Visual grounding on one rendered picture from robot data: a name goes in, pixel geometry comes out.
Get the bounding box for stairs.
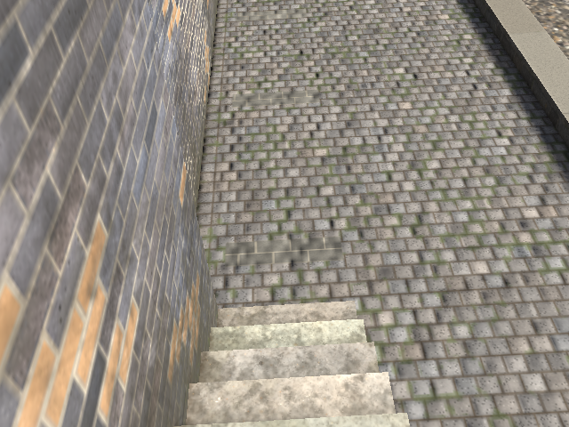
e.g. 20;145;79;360
173;301;410;427

